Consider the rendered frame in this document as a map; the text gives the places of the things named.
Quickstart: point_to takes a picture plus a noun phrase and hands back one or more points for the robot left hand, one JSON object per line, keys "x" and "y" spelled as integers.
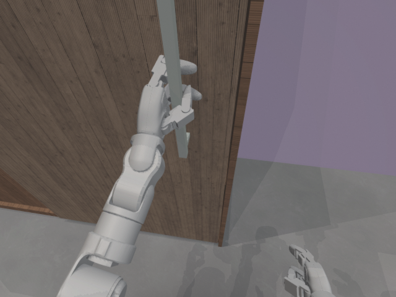
{"x": 155, "y": 102}

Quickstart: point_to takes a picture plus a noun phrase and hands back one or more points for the left robot forearm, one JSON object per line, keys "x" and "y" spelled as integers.
{"x": 113, "y": 239}

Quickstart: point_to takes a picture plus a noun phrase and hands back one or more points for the robot left upper arm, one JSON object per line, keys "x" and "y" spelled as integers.
{"x": 88, "y": 281}

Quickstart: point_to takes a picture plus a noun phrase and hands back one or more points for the wardrobe door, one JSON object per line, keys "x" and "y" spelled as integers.
{"x": 71, "y": 77}
{"x": 11, "y": 191}

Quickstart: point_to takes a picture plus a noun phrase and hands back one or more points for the handle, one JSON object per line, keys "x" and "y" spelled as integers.
{"x": 167, "y": 18}

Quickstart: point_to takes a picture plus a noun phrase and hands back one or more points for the robot right hand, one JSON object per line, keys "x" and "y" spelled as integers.
{"x": 302, "y": 284}

